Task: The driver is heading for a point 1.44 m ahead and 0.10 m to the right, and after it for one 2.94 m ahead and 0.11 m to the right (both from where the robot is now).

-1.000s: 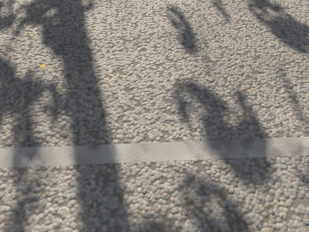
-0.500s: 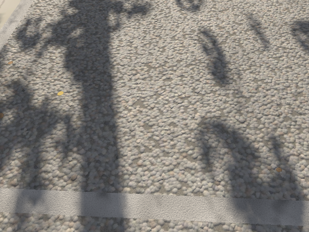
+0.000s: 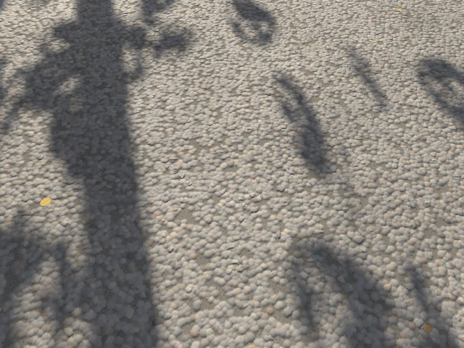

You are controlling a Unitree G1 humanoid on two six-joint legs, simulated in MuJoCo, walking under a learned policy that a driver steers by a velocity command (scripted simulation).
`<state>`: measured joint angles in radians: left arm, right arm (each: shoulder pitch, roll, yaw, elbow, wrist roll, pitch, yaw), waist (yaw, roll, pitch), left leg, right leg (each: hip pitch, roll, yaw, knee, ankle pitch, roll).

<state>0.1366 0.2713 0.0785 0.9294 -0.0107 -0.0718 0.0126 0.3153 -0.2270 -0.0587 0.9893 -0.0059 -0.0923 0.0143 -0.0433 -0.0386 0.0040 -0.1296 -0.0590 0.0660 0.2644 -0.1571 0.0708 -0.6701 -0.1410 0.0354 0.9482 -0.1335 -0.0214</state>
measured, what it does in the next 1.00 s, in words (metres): walks ahead: right foot, then left foot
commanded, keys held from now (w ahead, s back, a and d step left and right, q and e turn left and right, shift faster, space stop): w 1.00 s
